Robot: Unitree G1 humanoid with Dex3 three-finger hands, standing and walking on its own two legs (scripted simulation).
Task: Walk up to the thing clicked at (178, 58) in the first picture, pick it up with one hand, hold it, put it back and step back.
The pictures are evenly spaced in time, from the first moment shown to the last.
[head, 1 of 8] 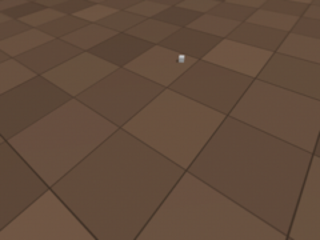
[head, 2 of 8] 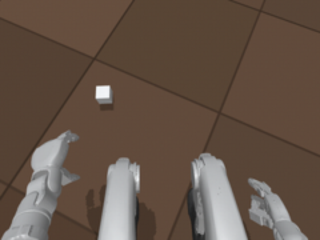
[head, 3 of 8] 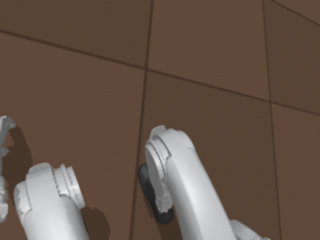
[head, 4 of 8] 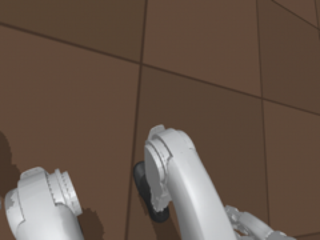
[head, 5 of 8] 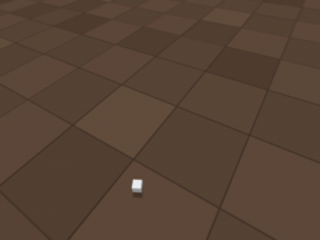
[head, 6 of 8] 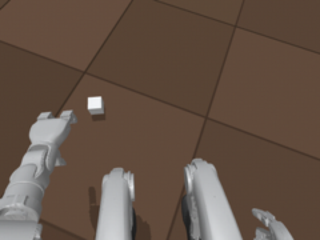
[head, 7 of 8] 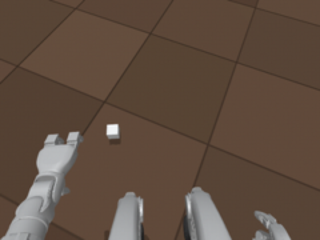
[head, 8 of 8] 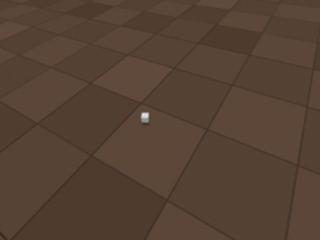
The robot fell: no
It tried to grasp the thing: yes
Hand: left
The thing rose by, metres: 0.00
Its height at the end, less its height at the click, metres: +0.00
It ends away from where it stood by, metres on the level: 0.00
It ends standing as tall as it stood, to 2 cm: yes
